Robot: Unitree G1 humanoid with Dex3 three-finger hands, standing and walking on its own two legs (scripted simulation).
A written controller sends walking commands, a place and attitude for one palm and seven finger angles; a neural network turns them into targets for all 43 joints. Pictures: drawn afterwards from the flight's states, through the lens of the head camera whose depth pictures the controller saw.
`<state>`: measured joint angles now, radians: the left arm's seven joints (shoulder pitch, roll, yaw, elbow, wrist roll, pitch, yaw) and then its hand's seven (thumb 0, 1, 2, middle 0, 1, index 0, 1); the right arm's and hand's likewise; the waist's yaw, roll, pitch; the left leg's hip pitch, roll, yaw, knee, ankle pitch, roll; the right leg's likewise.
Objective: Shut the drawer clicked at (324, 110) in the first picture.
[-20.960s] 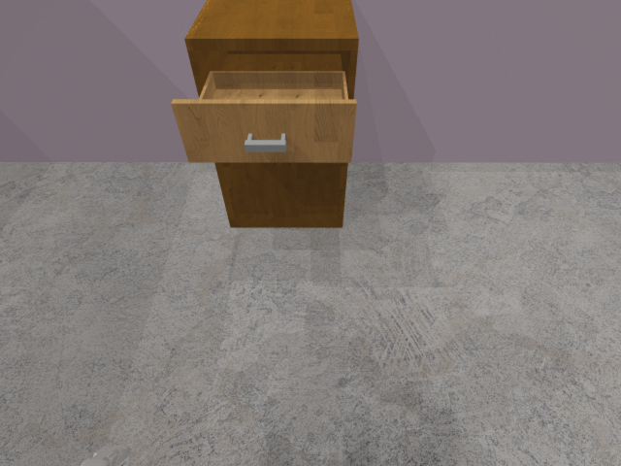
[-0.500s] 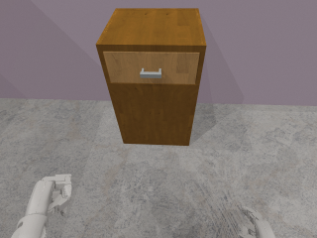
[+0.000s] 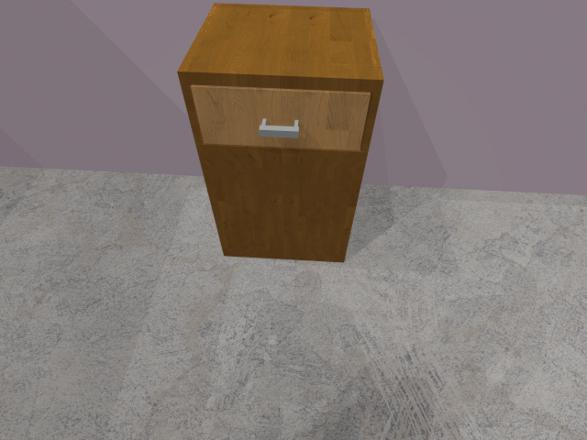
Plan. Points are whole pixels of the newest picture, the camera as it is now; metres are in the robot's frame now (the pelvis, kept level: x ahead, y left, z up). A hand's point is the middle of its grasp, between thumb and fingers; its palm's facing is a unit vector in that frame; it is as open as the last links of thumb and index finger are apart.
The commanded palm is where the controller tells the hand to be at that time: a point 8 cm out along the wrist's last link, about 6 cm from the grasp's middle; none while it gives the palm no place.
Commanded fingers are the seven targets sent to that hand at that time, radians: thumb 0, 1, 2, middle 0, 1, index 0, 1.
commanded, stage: let the arm hang, fingers relaxed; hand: left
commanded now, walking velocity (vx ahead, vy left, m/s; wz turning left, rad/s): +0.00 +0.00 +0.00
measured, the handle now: (279, 127) +0.86 +0.10 -0.09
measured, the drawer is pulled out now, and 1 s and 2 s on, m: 0.00 0.00 0.00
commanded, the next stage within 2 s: look to check the result in 0.48 s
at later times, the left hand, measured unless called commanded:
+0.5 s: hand out of the picture +0.03 +0.16 -0.18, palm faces +0.01 -0.98 -0.19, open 7.3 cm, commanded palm none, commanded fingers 0.00 0.90 0.90 -0.20 -0.30 -0.20 -0.30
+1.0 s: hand out of the picture +0.02 +0.15 -0.17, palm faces +0.01 -0.98 -0.20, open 7.3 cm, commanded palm none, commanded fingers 0.00 0.90 0.90 -0.20 -0.30 -0.20 -0.30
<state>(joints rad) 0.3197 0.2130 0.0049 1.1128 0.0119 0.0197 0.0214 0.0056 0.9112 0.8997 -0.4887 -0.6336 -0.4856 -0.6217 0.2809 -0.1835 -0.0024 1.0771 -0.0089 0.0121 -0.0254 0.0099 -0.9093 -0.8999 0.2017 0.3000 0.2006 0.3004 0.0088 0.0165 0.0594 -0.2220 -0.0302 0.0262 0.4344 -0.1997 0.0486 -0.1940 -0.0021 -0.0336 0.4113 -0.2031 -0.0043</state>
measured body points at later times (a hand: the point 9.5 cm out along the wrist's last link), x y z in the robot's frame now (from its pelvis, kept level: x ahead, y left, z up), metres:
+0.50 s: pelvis +0.01 -0.01 +0.00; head +0.02 -0.01 +0.45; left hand +0.03 +0.21 -0.16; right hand +0.00 -0.23 -0.16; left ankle +0.02 +0.09 -0.74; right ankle +0.01 -0.12 -0.74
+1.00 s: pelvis +0.02 -0.02 +0.00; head +0.03 -0.02 +0.45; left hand +0.02 +0.21 -0.16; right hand +0.00 -0.24 -0.16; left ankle +0.02 +0.09 -0.74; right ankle +0.01 -0.12 -0.74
